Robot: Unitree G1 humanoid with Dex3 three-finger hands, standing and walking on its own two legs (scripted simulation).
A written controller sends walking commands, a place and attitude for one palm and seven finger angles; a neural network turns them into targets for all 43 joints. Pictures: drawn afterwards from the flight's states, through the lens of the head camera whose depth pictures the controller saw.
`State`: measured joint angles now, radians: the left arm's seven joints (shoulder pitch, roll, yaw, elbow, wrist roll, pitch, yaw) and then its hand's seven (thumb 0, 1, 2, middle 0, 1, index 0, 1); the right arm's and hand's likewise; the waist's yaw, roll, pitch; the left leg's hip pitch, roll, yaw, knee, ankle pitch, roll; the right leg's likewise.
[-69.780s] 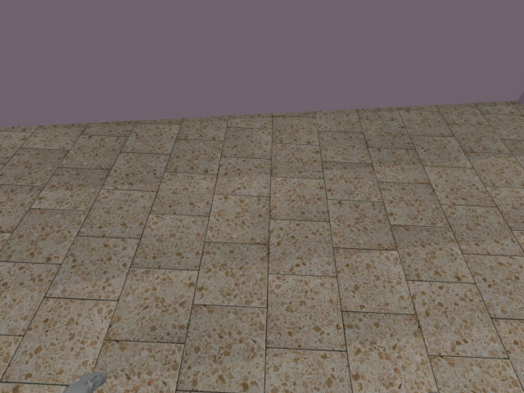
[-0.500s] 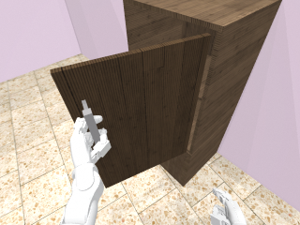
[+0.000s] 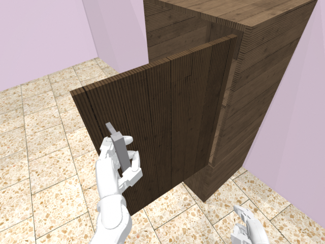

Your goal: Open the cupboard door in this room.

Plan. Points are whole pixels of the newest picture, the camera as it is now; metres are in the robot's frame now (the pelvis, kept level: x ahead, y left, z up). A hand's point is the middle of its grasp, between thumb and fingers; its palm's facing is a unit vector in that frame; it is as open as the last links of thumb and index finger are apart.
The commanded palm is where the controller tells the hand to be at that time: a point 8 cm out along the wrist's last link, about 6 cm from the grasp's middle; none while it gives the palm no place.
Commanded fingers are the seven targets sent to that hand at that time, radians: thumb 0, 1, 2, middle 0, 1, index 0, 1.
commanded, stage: open thumb and fingers to let go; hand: left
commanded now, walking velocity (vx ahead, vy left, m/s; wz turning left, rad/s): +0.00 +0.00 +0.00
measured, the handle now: (120, 153) +0.30 +0.12 +0.11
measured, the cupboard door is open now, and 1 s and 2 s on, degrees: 84 86 86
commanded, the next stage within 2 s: slide the hand sideways off the handle in 0.62 s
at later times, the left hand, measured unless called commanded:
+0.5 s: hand (133, 164) +0.27 +0.09 +0.10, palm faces +0.28 -0.96 +0.00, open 14.3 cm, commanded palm +0.22 +0.13 +0.10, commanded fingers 0.00 -0.50 0.30 -0.18 -0.50 -0.18 -0.50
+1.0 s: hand (130, 183) +0.22 +0.09 +0.10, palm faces -0.18 -0.98 +0.00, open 16.2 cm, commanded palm +0.20 +0.13 +0.10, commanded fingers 0.00 -0.50 0.30 -0.15 -0.30 -0.15 -0.30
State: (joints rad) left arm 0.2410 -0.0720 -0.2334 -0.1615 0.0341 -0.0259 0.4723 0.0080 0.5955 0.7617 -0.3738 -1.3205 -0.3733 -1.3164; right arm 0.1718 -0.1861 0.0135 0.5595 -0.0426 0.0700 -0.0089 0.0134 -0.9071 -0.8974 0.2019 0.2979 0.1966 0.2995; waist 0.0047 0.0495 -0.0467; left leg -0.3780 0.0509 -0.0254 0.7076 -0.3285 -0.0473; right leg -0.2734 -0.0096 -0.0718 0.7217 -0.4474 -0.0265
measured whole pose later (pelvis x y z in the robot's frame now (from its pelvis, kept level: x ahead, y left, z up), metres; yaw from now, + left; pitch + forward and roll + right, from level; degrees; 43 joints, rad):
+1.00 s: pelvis -0.02 +0.03 +0.00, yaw +0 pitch +0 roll +0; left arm 0.21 0.10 -0.22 -0.16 -0.11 -0.07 0.00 -0.01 -0.50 0.30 -0.21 -0.36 -0.17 -0.37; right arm 0.20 -0.21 0.04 0.51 0.02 0.02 -0.03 0.01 -0.91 -0.90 0.20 0.30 0.20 0.30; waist 0.01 0.05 -0.02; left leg -0.41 0.03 -0.01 0.73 -0.31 -0.02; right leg -0.30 -0.03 -0.06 0.72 -0.42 0.01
